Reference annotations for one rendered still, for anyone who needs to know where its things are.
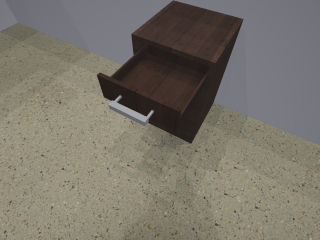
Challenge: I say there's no handle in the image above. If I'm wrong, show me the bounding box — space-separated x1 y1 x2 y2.
108 95 154 126

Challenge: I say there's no drawer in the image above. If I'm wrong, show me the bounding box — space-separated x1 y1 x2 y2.
97 44 210 132

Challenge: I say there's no cabinet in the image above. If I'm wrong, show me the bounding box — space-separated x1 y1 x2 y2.
131 0 244 144

